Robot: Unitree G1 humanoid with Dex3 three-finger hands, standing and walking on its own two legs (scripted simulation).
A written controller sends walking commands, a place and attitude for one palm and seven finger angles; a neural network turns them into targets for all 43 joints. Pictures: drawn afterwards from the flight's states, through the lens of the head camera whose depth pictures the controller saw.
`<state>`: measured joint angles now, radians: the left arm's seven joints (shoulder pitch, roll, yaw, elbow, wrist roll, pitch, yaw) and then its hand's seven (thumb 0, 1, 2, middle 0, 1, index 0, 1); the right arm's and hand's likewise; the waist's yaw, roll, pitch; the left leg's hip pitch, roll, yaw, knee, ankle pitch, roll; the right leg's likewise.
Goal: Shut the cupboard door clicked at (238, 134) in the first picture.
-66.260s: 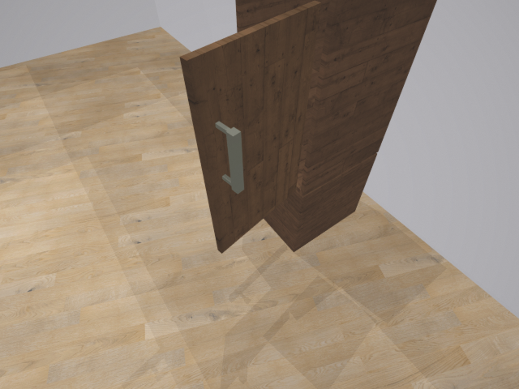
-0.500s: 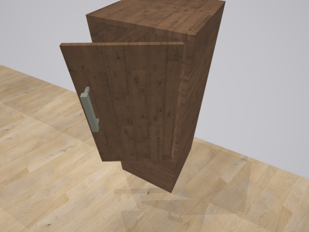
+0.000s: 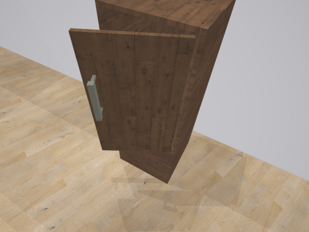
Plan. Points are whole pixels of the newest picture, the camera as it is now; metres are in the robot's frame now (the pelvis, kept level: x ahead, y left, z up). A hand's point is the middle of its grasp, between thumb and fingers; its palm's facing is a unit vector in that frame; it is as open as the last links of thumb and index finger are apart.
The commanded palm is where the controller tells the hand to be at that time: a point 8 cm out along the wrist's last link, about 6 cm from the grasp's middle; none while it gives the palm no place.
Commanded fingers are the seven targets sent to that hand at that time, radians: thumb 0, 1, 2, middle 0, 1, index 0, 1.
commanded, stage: look again from close up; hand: left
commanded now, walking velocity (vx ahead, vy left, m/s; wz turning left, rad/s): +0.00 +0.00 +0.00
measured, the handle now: (96, 98) +0.52 +0.23 +0.03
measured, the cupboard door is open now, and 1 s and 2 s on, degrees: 29 29 29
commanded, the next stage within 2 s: raise the hand and make a fist in 0.48 s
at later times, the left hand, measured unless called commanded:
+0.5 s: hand out of the picture +0.01 +0.16 -0.17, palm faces +0.02 -0.99 -0.15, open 7.4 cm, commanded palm none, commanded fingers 0.00 0.90 0.90 -0.20 -0.30 -0.20 -0.30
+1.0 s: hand (101, 210) +0.19 +0.15 -0.07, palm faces +0.08 -1.00 +0.02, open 6.2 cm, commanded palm +0.16 +0.21 -0.04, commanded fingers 0.00 0.90 0.90 -0.58 -0.72 -0.58 -0.72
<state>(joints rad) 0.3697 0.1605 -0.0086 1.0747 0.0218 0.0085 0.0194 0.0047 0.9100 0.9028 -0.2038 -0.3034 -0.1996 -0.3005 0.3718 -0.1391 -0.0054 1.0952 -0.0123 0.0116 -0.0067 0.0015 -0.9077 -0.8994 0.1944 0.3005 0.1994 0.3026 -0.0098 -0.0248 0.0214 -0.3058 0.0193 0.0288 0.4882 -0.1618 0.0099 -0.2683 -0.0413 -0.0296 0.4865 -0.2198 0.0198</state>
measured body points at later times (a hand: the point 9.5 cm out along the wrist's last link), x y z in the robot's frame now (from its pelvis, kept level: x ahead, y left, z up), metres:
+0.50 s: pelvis +0.02 +0.00 +0.00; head +0.03 +0.01 +0.45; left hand +0.01 +0.21 -0.16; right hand +0.04 -0.23 -0.15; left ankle +0.07 +0.11 -0.74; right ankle +0.04 -0.14 -0.74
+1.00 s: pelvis +0.03 -0.03 -0.09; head +0.08 -0.01 +0.35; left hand +0.18 +0.20 -0.07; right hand +0.27 -0.27 -0.12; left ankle +0.07 +0.11 -0.74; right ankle +0.05 -0.14 -0.74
